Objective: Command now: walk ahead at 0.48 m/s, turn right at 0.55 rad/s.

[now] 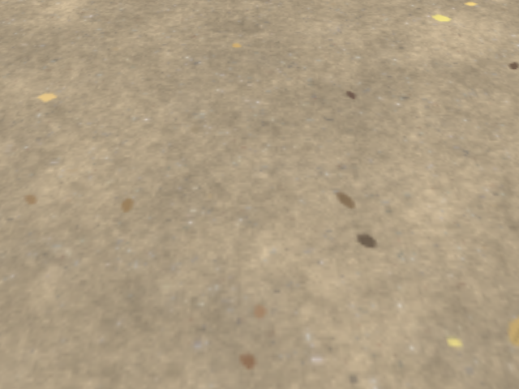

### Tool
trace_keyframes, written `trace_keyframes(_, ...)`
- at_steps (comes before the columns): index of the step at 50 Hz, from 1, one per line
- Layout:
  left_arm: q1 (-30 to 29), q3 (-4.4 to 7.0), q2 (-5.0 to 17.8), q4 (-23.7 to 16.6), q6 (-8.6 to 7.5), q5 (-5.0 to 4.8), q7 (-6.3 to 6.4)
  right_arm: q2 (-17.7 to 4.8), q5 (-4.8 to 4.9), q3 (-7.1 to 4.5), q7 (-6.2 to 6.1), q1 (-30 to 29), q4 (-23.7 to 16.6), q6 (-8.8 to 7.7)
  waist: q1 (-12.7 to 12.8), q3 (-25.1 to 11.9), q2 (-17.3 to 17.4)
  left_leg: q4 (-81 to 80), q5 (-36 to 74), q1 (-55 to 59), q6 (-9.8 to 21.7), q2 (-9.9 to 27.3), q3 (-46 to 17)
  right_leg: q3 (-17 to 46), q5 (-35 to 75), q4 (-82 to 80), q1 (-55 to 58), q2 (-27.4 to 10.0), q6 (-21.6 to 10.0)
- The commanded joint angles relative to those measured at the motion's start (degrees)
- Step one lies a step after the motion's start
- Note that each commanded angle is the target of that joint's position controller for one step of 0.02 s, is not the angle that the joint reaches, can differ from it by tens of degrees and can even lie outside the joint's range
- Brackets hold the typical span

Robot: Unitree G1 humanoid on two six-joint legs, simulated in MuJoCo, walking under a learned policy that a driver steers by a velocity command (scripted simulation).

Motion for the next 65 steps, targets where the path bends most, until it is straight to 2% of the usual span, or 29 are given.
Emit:
trace_keyframes(1,-3.7,2.35,8.9,-4.1,-1.37,-0.14,1.04,-4.1,-1.05,-1.04,-0.21,1.0,-3.8,0.37,-2.0,-0.2,-4.0,-8.9,7.3,-0.2,-2.8,0.0,1.9,11.5,12.4,-11.3,-5.4,-13.1,-11.6)
trace_keyframes(4,-0.6,2.73,9.8,-2.7,-0.85,-0.73,1.56,-2.1,-0.66,-0.13,0.18,-7.6,-5.6,-0.36,2.0,-0.1,-4.8,-25.7,21.0,5.3,-3.0,-3.6,3.1,8.9,7.4,-8.8,-7.2,-9.9,-8.0)
trace_keyframes(6,2.6,2.77,10.1,-1.3,-0.66,-1.08,1.68,-2.8,0.46,-0.33,0.83,-10.3,-6.2,-0.89,3.6,-1.3,-5.7,-31.0,25.4,7.3,-2.6,-4.7,2.3,11.1,4.1,-7.9,-3.8,-11.9,-7.1)
trace_keyframes(10,4.0,2.53,9.1,0.3,-0.18,-0.76,1.66,-6.2,0.72,-1.87,1.50,-8.6,-6.2,-1.36,2.1,-1.7,-8.1,-34.6,19.1,7.5,1.3,-3.8,0.0,16.3,5.0,-1.3,6.3,-17.0,-4.7)
trace_keyframes(12,3.7,2.16,8.1,0.3,0.33,-0.26,1.31,-8.0,0.40,-3.24,1.15,-1.7,-4.9,-1.56,-2.0,-4.7,-7.6,-36.9,14.6,17.3,4.3,-5.4,2.8,15.1,15.5,8.2,7.3,-14.3,-2.7)
trace_keyframes(13,4.3,1.00,5.3,-0.5,0.44,0.55,1.11,-10.2,-0.40,-3.91,0.81,5.8,-4.4,-1.64,-5.3,-12.3,-4.0,-35.0,14.4,30.1,7.5,0.7,-2.7,12.0,11.7,22.1,2.6,-10.8,-0.6)
trace_keyframes(14,13.2,-0.30,0.9,-0.9,-0.34,-0.67,1.10,-15.7,-1.26,-5.46,0.92,11.9,-2.6,-1.05,-3.1,-21.2,12.8,-39.3,1.8,50.6,17.3,13.3,-28.6,5.5,-6.3,44.9,-16.8,-1.9,4.2)
trace_keyframes(15,12.8,-0.36,3.4,-0.4,-0.82,-1.35,1.11,-11.7,0.16,-4.71,1.71,14.8,-1.4,-0.80,-4.4,-21.5,16.0,-47.9,-12.2,52.7,18.4,16.1,-44.2,8.5,-22.7,52.5,-26.4,-1.7,4.6)
trace_keyframes(16,6.6,0.86,8.0,-1.1,-0.81,-2.09,1.09,-8.0,0.67,-3.59,1.51,11.2,-1.8,-0.59,-5.2,-13.0,8.3,-48.5,-16.4,46.7,15.9,15.0,-37.3,9.1,-18.8,56.5,-30.6,-4.9,4.2)
trace_keyframes(17,1.1,0.75,8.4,-2.5,-0.78,-1.43,1.18,-6.7,0.28,-3.06,1.30,7.5,-2.5,-0.15,-4.7,-8.2,2.8,-48.6,-11.1,39.3,14.2,12.5,-29.0,6.1,-14.6,55.1,-30.0,-7.6,3.9)
trace_keyframes(18,-1.8,0.66,7.5,-3.5,-0.95,-0.39,1.14,-5.8,-0.10,-2.63,1.29,5.1,-2.4,0.09,-3.6,-3.9,1.1,-49.8,-4.3,32.6,14.3,10.1,-23.3,4.9,-11.4,51.1,-29.5,-9.5,3.8)
trace_keyframes(20,-0.4,0.69,5.8,-2.8,-0.65,-0.12,0.88,-4.1,-0.37,-2.04,1.17,3.1,-2.2,-0.25,-1.0,-2.7,4.0,-52.4,3.9,26.8,13.7,6.5,-16.5,4.0,-7.2,45.5,-24.3,-12.2,4.0)
trace_keyframes(23,-0.6,0.05,3.6,-2.3,-0.20,0.31,0.89,-5.2,0.41,-2.34,1.05,4.3,-0.6,-0.71,-0.5,-2.2,3.8,-54.8,12.0,25.7,15.3,5.8,-11.0,2.3,-4.3,39.5,-24.7,-12.8,5.3)
trace_keyframes(29,-11.5,-0.95,1.3,-4.1,-1.39,0.31,0.10,-7.4,1.18,-2.80,0.38,7.6,2.4,0.53,-4.1,0.1,2.3,-56.3,17.3,27.8,13.7,3.8,-2.7,-0.4,11.5,17.6,-23.2,-11.8,6.8)
trace_keyframes(34,-18.9,-0.68,2.1,-6.7,-2.50,-0.33,-1.30,-8.0,1.80,-3.01,0.09,12.1,5.3,2.07,-5.7,2.1,2.3,-53.1,19.0,32.5,13.0,6.3,-5.0,-0.5,11.1,9.1,-21.1,-9.6,5.6)
trace_keyframes(37,-14.9,0.47,4.7,-5.9,-3.31,-0.16,-1.53,-9.7,1.94,-3.70,-0.48,10.8,5.5,3.02,-2.0,-0.2,3.5,-47.3,26.6,34.7,11.4,7.1,-6.9,-0.9,6.1,5.5,-13.1,-7.9,3.6)
trace_keyframes(38,-8.7,1.54,6.5,-4.2,-3.42,0.01,-1.13,-9.3,1.89,-3.49,-0.55,9.8,5.3,3.19,1.6,-4.0,3.0,-40.5,33.1,33.0,10.0,4.7,-5.2,-2.1,6.8,3.4,-3.4,-6.9,2.2)
trace_keyframes(39,0.2,2.76,9.4,-2.3,-3.39,0.68,-0.47,-7.1,1.23,-2.57,-0.53,9.2,4.5,3.03,5.8,-11.3,1.9,-28.6,29.5,25.8,8.0,1.7,-3.2,1.1,8.1,5.9,11.9,-11.2,-0.3)
trace_keyframes(40,8.3,4.07,14.8,-1.5,-2.95,1.89,0.21,-1.4,0.39,-0.84,-0.48,12.7,2.4,2.32,6.6,-21.1,-9.2,-7.3,8.2,5.8,4.1,-5.8,1.1,20.0,5.8,7.4,34.5,-26.1,-6.4)
trace_keyframes(41,9.6,3.52,12.7,-0.8,-2.34,1.37,0.08,-0.9,1.79,-0.50,-0.51,16.0,2.7,1.55,5.8,-26.0,-18.5,4.6,-17.4,-5.0,2.8,-8.9,-2.6,37.3,-4.2,-0.1,38.1,-32.2,-10.9)
trace_keyframes(42,6.9,2.33,8.5,-0.6,-2.05,0.68,0.23,-6.6,3.19,-2.18,-0.44,11.7,2.5,1.47,6.3,-17.1,-12.2,9.1,-14.3,-9.6,2.7,-5.4,-4.5,31.6,-10.0,-2.5,31.0,-29.9,-8.5)
trace_keyframes(44,0.2,1.17,5.0,-0.4,-2.03,0.63,0.20,-6.3,2.49,-2.49,-0.43,5.7,1.0,1.95,3.4,-6.5,-7.0,6.3,-5.6,-8.5,2.5,-1.3,-2.0,18.6,-5.9,-6.3,16.3,-25.4,-5.9)
trace_keyframes(45,-2.4,0.82,3.5,-0.3,-2.42,0.98,0.11,-5.6,2.02,-2.80,-0.41,5.7,1.0,2.66,1.6,-4.3,-7.9,4.0,-2.6,-6.0,2.3,0.3,-2.3,14.1,-2.7,-8.5,11.2,-23.5,-5.3)
trace_keyframes(49,-5.4,1.72,4.7,1.6,-3.95,1.41,0.30,-2.3,1.95,-2.54,-0.35,6.1,0.5,4.87,-1.4,-0.9,-6.6,0.7,3.6,-3.1,0.8,1.6,-2.2,3.2,8.0,-13.7,3.5,-22.3,-5.9)
trace_keyframes(55,-3.0,2.60,7.9,4.1,-3.27,0.97,1.28,-0.3,1.64,-1.63,1.48,-3.7,-3.1,4.09,1.9,1.6,-3.9,-19.0,18.9,-2.8,1.6,0.6,1.7,-7.9,12.9,-14.3,6.9,-20.9,-4.3)
trace_keyframes(60,0.6,3.61,10.6,6.2,-1.33,-0.59,1.40,-1.4,1.69,-1.82,3.05,-10.4,-7.3,4.37,3.5,3.5,-3.7,-27.0,13.9,-4.5,4.7,-0.7,4.9,-10.9,17.6,-10.7,16.6,-24.0,-2.5)
trace_keyframes(63,-0.3,4.33,12.9,6.0,-0.04,-1.36,1.76,-4.7,1.41,-3.70,3.15,-4.5,-7.4,4.99,-1.2,-2.2,-6.1,-28.0,5.6,6.8,8.2,-6.4,9.7,-13.8,42.6,3.5,19.0,-23.3,-0.4)
trace_keyframes(64,-1.1,4.09,12.5,5.8,0.34,-1.63,1.89,-7.2,1.58,-5.30,2.69,3.9,-5.3,5.19,-6.1,-6.6,-5.1,-31.2,8.0,18.6,10.1,-9.4,10.8,-15.6,45.1,15.1,15.4,-21.3,1.2)
trace_keyframes(65,0.0,3.13,10.2,5.1,0.08,-0.50,2.07,-11.5,1.86,-7.33,1.59,13.5,-2.9,5.78,-10.2,-11.8,-0.5,-32.2,9.7,36.2,12.9,-6.9,3.6,-15.7,31.9,31.6,2.6,-19.0,3.8)
Keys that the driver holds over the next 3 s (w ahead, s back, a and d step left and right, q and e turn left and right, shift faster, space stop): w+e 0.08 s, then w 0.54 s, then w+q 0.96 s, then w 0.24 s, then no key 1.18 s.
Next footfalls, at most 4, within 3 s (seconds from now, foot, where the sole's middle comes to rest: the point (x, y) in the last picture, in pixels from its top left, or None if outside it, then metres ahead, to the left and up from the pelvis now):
0.26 left None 0.36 0.14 -0.78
0.78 right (327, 336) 0.60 -0.14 -0.78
1.30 left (229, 248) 0.87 0.13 -0.78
1.80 right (264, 167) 1.20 0.03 -0.78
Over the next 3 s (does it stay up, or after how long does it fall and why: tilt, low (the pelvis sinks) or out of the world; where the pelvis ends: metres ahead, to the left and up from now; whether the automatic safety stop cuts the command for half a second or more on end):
stays up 1.16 0.15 -0.01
